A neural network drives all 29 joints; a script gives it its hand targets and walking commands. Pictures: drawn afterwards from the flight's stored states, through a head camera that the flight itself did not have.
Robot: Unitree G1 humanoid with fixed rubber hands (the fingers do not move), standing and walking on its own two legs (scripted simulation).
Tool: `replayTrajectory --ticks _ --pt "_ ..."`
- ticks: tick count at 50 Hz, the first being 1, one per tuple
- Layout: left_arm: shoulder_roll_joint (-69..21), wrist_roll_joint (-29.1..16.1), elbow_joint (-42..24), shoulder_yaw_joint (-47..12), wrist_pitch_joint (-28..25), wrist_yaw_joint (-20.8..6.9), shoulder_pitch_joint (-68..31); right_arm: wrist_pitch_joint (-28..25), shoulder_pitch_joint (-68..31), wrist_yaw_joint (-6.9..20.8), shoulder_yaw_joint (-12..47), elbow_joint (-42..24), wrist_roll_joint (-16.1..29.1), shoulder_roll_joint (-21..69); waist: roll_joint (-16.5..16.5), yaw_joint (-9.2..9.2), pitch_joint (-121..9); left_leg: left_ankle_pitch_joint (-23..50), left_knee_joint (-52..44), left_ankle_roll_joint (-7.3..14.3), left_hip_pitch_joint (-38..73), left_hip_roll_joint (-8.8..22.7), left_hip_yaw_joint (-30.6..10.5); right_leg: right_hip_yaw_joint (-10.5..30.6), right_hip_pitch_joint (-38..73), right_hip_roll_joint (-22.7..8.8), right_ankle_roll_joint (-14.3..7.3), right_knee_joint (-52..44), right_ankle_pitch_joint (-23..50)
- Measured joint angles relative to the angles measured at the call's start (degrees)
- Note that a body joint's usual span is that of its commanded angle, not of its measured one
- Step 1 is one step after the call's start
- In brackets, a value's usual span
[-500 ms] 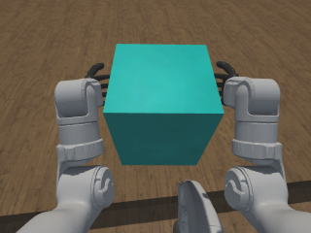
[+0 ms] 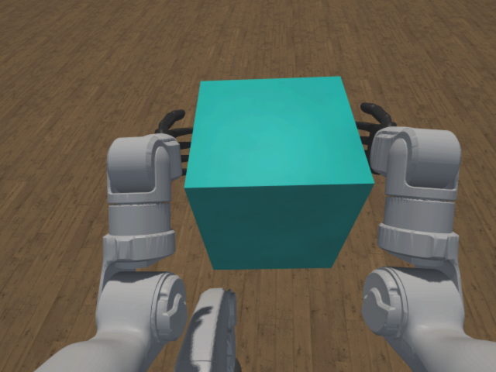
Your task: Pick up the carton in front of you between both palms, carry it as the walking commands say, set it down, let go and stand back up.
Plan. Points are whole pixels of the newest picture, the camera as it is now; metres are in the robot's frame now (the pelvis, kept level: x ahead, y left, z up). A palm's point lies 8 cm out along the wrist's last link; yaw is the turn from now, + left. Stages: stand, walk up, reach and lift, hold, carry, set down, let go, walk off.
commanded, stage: carry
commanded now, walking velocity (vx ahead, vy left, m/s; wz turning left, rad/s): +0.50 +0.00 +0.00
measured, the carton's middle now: (271, 181) +0.39 +0.02 +0.11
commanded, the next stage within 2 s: none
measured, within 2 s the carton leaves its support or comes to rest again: neither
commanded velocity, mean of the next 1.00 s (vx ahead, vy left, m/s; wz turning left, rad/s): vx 0.50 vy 0.00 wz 0.00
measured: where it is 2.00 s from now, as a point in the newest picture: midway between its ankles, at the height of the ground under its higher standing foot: (274, 167)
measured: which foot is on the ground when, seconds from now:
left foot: up 0.00-0.10, down 0.12-0.66, up 0.68-1.00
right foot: down 0.00-0.14, up 0.16-0.62, down 0.64-1.00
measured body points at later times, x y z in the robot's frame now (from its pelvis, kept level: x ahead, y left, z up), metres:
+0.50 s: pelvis +0.29 +0.06 +0.11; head +0.32 +0.06 +0.56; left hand +0.69 +0.19 +0.29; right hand +0.67 -0.11 +0.29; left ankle +0.28 +0.14 -0.62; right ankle +0.41 -0.08 -0.55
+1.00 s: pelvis +0.57 +0.03 +0.13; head +0.60 +0.01 +0.58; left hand +0.93 +0.18 +0.23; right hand +0.94 -0.12 +0.23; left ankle +0.68 +0.18 -0.58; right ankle +0.51 -0.06 -0.62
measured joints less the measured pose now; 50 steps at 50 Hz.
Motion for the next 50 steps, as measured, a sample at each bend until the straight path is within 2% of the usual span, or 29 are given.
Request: replayTrajectory --ticks 3,5,6,7,9,11,12,14,16,18,24,27,30,32,33,34,37,40,45,50 --pt "0.7 0.7 1.7 1.3 1.3 -0.9 -0.3 0.4 -0.8 -0.8 1.6 3.1 0.6 -0.1 -1.3 -2.23 -2.3 6.8 -22.9 0.6 5.6 0.6 4.7 0.0 7.0 -3.2 0.9 -8.9 2.2" --pt "1.1 1.4 3.4 2.2 1.6 -1.6 -0.4 0.0 -1.4 -1.3 2.8 6.2 1.0 -0.3 -1.2 -4.51 -3.4 9.1 -36.4 1.3 13.9 -2.0 6.7 -1.2 8.8 -5.1 1.2 -7.6 3.1" --pt "1.3 1.3 4.2 2.9 1.6 -2.7 -0.3 -0.5 -1.5 -1.4 3.3 7.8 1.3 -0.2 -1.2 -6.16 -3.1 13.8 -41.2 0.9 17.9 -3.6 7.0 -1.4 7.6 -6.2 1.2 -1.9 3.3" --pt "1.8 1.7 5.0 3.4 1.2 -3.3 -0.2 -1.4 -1.3 -1.7 4.0 8.8 1.5 0.1 -1.7 -8.03 -2.3 15.3 -41.1 0.5 19.6 -4.4 7.5 0.3 4.0 -7.1 1.0 8.9 6.1" --pt "2.4 2.5 6.3 4.2 0.4 -4.3 0.3 -2.8 0.0 -2.4 5.2 9.7 2.0 1.0 -2.2 -11.0 -0.1 12.5 -41.1 0.0 22.8 -5.0 7.3 7.8 -7.2 -3.0 0.7 38.5 5.8" --pt "1.9 3.3 5.9 4.7 0.5 -4.5 1.3 -3.1 2.5 -2.9 6.1 8.5 3.0 1.4 -3.4 -12.2 1.7 10.8 -44.5 -0.2 27.2 -5.7 7.0 10.6 -16.5 1.2 -0.9 59.5 6.0" --pt "1.4 3.6 5.0 4.6 0.8 -4.5 2.0 -3.0 3.7 -3.1 6.3 7.4 3.6 1.4 -3.7 -12.29 2.3 10.7 -46.7 -0.3 29.3 -6.0 6.9 10.3 -20.1 2.1 -1.8 65.5 7.4" --pt "0.7 3.8 2.1 4.2 1.3 -4.2 3.1 -2.7 4.6 -3.5 6.2 5.2 4.3 1.5 -3.7 -11.76 3.6 11.3 -51.4 -0.6 33.5 -6.2 6.8 8.9 -26.3 3.0 -3.1 70.4 4.8" --pt "0.3 3.6 -0.9 3.8 1.5 -3.9 3.5 -2.8 4.5 -3.7 5.5 3.0 4.6 1.6 -3.1 -10.99 4.6 11.6 -55.7 -0.4 37.2 -6.0 6.5 6.8 -31.0 3.0 -3.5 67.4 -0.9" --pt "0.3 3.3 -3.2 3.5 1.3 -3.6 3.3 -3.1 3.9 -3.8 4.6 1.0 4.5 1.9 -2.7 -10.18 4.7 11.9 -59.6 -0.6 40.3 -5.7 6.1 4.8 -34.4 2.4 -3.4 60.0 -3.2" --pt "1.0 2.4 -4.6 2.4 1.1 -3.0 1.8 -2.7 2.1 -3.3 2.8 -1.1 3.0 2.5 -2.9 -8.06 0.7 10.4 -67.9 -2.0 48.6 -6.0 5.2 2.2 -37.2 -0.8 -1.8 36.4 5.4" --pt "1.9 1.9 -1.6 2.0 1.7 -3.0 1.2 -1.8 1.7 -2.8 3.0 1.1 2.0 2.4 -2.8 -7.39 -2.5 8.5 -70.9 -3.1 53.2 -6.0 4.5 1.3 -33.5 -1.2 -1.1 24.2 9.4" --pt "2.8 1.5 3.1 1.7 1.8 -3.0 0.3 -1.1 1.4 -2.4 3.4 4.5 1.4 2.1 -2.5 -6.91 -5.4 5.5 -72.1 -4.5 57.7 -5.5 3.8 -0.7 -27.6 0.0 -1.3 13.3 11.6" --pt "3.0 1.6 7.1 1.4 1.4 -3.1 -1.0 -0.8 1.0 -2.1 3.4 7.0 1.3 1.3 -2.3 -6.64 -6.6 1.9 -68.9 -5.4 59.2 -4.8 3.4 -2.7 -22.0 1.2 -2.2 6.5 12.9" --pt "2.7 1.8 8.9 1.2 0.7 -3.1 -1.4 -0.9 0.9 -1.9 3.5 8.2 1.5 0.6 -1.6 -6.17 -6.9 0.1 -64.4 -5.6 58.4 -3.8 3.4 -3.4 -20.9 1.8 -3.1 6.6 14.1" --pt "2.1 2.2 10.4 0.8 -0.2 -3.1 -1.3 -1.4 1.1 -1.7 3.3 9.4 1.7 -0.1 -0.8 -5.57 -6.9 0.5 -57.9 -5.8 56.4 -3.3 2.5 -3.8 -20.8 2.2 -3.6 8.8 12.5" --pt "0.4 3.3 12.3 0.2 -1.3 -3.1 1.3 -2.1 3.0 -1.2 2.9 12.1 1.9 -0.6 -0.8 -4.6 -6.2 1.4 -38.6 -5.6 47.2 -5.2 -0.3 -3.7 -18.4 2.1 -3.6 9.6 7.7" --pt "-0.3 2.9 10.1 -0.2 -1.4 -3.0 5.4 -2.5 4.9 -1.3 3.9 12.3 1.7 -0.1 -0.6 -4.5 -4.4 6.1 -34.6 -5.6 39.4 -4.8 -0.3 -3.3 -14.4 2.1 -2.9 5.4 7.7" --pt "-1.1 2.5 4.2 0.0 -3.1 -2.9 9.5 -4.3 7.7 -1.7 5.3 7.8 2.0 1.0 -0.1 -4.94 -1.2 12.2 -46.1 -7.2 32.4 -2.2 -0.3 -2.9 -7.9 2.6 -2.7 -1.2 7.3" --pt "-3.2 3.3 -0.7 0.4 -5.4 -2.9 13.5 -6.4 11.7 -1.7 5.1 2.9 1.9 2.5 0.0 -5.38 -0.4 19.3 -63.6 -7.7 34.0 -1.7 1.7 -2.6 -0.9 2.4 -1.3 -6.2 5.1"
